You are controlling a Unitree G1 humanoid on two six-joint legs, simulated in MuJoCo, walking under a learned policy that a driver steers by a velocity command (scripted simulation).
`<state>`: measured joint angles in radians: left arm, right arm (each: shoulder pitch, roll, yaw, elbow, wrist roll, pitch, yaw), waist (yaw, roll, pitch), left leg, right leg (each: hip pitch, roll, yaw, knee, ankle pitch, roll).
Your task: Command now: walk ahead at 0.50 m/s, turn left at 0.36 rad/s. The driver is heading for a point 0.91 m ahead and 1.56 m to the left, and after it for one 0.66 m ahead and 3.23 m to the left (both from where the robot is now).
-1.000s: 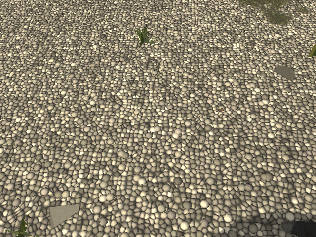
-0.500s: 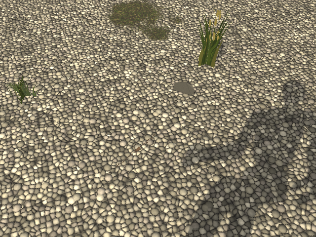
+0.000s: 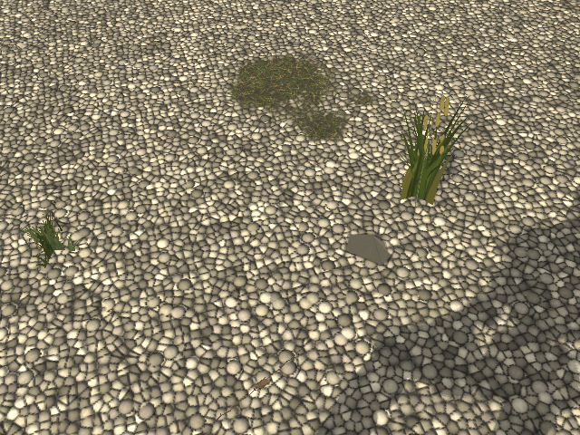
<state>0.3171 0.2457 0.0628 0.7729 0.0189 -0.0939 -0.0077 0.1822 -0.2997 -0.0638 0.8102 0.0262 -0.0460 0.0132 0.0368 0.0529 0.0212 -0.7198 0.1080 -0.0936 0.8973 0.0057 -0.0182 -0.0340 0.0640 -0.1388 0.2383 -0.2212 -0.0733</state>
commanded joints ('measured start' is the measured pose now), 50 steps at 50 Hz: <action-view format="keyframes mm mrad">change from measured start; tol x32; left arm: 1 -46 150 36 -52 -5 -17 14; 50 -16 224 56 -78 -19 19 31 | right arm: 1 -75 -26 1 -73 -5 -14 16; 50 -143 -36 -14 -302 -6 29 18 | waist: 1 10 -92 45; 14 -149 9 -507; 18 -24 -54 -130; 50 49 -192 0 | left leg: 1 35 -4 42 -144 135 8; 7 -14 -56 147 -284 -40 71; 11 538 -174 163 -417 67 166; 13 1149 295 -639 -389 622 508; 19 484 70 -209 -559 426 331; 31 467 0 -319 -461 50 221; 36 -11 -246 -67 48 -654 70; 50 36 -37 82 -76 -191 -17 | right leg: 1 -48 -267 35 -125 338 -84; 10 126 -296 -52 376 1108 -7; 11 0 -243 -67 609 947 42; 13 -603 44 166 1269 -498 143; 14 -626 -30 286 1283 -420 123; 33 -275 -39 225 239 39 128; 36 -18 -464 811 -5 -184 -138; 50 -51 -340 199 -68 -7 -86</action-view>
